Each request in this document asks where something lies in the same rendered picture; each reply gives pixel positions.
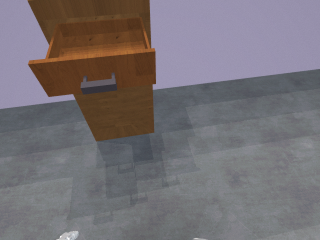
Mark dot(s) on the drawer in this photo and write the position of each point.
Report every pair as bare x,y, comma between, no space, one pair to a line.
96,49

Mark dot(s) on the cabinet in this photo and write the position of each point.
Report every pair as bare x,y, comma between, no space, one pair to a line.
124,112

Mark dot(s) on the handle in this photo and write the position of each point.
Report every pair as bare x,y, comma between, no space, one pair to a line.
98,86

